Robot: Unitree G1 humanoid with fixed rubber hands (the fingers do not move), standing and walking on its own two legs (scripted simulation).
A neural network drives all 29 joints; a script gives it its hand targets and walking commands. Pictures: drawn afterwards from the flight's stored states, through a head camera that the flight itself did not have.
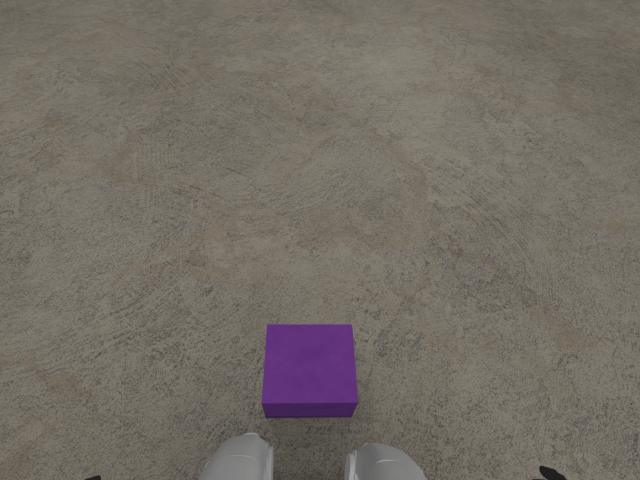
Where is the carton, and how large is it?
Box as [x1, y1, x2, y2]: [262, 324, 357, 417]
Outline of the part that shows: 267,324 262,391 262,405 265,416 351,416 357,403 351,324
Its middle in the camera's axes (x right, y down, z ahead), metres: -0.03 +0.39 +1.11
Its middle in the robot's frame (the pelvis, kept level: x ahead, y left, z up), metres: +0.44 +0.00 -0.65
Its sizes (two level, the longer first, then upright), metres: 0.246 0.215 0.158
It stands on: the floor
